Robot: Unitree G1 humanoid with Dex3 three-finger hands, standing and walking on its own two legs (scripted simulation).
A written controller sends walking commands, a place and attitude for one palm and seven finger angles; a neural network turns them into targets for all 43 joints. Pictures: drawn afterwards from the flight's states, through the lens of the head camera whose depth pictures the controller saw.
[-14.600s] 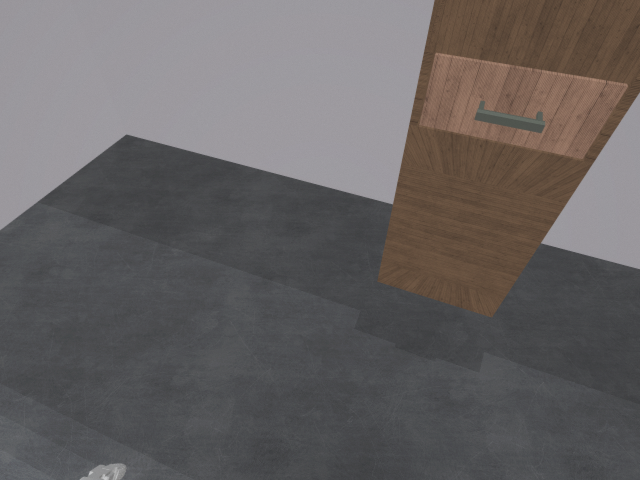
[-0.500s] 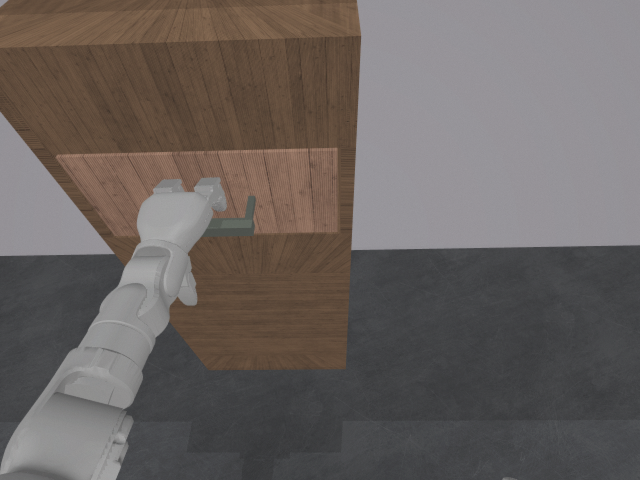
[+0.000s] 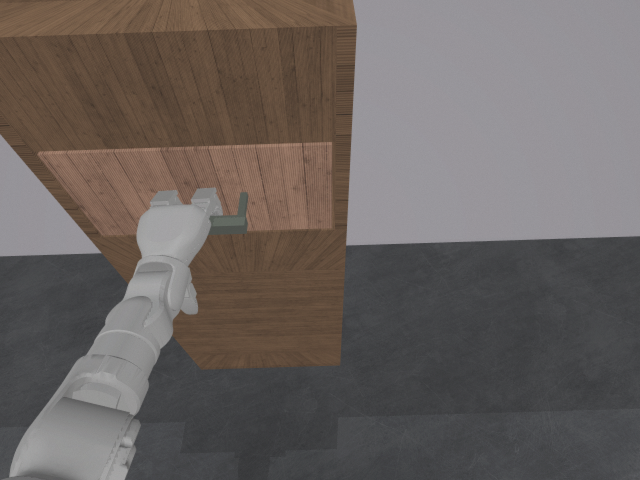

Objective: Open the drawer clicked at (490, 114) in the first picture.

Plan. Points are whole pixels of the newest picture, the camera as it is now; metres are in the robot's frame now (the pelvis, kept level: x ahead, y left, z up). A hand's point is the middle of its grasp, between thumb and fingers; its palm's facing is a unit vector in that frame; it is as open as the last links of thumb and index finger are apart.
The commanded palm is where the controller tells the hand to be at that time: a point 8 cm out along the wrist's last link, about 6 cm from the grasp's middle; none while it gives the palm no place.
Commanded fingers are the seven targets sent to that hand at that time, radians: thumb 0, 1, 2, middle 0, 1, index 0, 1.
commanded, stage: lower the fingers behind the handle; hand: left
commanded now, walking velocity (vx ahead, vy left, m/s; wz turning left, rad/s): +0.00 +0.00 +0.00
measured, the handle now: (198, 213) +0.47 +0.19 +0.04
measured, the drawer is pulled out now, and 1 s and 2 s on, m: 0.00 0.00 0.05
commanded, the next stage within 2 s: close the thumb around the handle in 0.38 s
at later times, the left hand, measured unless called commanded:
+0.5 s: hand (195, 253) +0.41 +0.19 +0.02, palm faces -0.01 -0.04 -1.00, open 13.8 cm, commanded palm +0.39 +0.20 +0.08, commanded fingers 0.00 -0.39 0.35 -0.31 -1.21 -0.31 -1.21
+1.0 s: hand (189, 252) +0.41 +0.20 +0.02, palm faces -0.02 -0.03 -1.00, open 7.1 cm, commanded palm +0.39 +0.20 +0.08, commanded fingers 0.00 0.90 0.90 -0.40 -1.35 -0.40 -1.35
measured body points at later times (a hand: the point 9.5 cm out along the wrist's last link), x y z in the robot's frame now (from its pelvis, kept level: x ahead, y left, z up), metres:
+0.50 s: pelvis +0.00 +0.00 +0.00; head +0.05 -0.02 +0.45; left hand +0.41 +0.19 +0.07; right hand +0.09 -0.26 -0.14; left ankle -0.03 +0.09 -0.72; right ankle -0.01 -0.09 -0.72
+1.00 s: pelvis +0.00 +0.00 +0.00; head +0.05 -0.02 +0.44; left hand +0.41 +0.20 +0.07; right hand +0.09 -0.26 -0.14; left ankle -0.03 +0.09 -0.72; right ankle -0.01 -0.09 -0.72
